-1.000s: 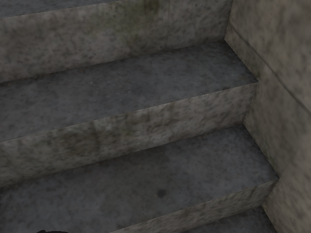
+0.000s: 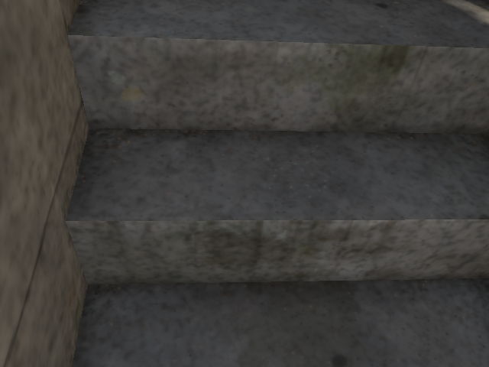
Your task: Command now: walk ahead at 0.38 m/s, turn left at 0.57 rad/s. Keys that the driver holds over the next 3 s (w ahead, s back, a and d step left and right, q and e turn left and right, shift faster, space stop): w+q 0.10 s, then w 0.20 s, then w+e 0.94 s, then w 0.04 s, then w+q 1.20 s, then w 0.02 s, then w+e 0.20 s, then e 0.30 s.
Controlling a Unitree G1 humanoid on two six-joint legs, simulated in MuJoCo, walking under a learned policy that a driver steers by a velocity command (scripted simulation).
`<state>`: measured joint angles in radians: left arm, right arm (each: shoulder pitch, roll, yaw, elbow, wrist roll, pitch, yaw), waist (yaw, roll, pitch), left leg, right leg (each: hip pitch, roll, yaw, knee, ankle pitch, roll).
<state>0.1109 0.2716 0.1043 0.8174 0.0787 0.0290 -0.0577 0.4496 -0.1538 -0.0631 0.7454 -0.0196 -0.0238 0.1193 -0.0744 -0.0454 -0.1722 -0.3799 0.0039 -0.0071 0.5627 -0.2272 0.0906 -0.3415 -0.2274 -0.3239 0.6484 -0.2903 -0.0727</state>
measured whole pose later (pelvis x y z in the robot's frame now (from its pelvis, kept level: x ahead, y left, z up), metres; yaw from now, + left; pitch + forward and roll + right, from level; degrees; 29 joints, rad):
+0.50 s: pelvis +0.09 +0.03 +0.13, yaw +7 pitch +4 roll -6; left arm 0.02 0.16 -0.04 0.86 -0.03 -0.01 -0.08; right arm 0.15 -0.24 -0.08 0.85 -0.04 -0.06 0.03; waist 0.06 0.00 -0.12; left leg -0.84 -0.16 -0.25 1.98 -0.17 -0.05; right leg -0.65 0.17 -0.19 0.98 -0.42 -0.16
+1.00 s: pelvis +0.14 -0.01 +0.20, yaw -9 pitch +5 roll +1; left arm 0.13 0.25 0.02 0.66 0.03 0.10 -0.02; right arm 0.33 -0.19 -0.01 0.79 -0.01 -0.08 -0.05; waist -0.04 -0.08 -0.05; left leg -0.30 0.06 0.09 0.54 -0.32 -0.02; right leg -0.99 -0.06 0.11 1.84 -0.40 0.02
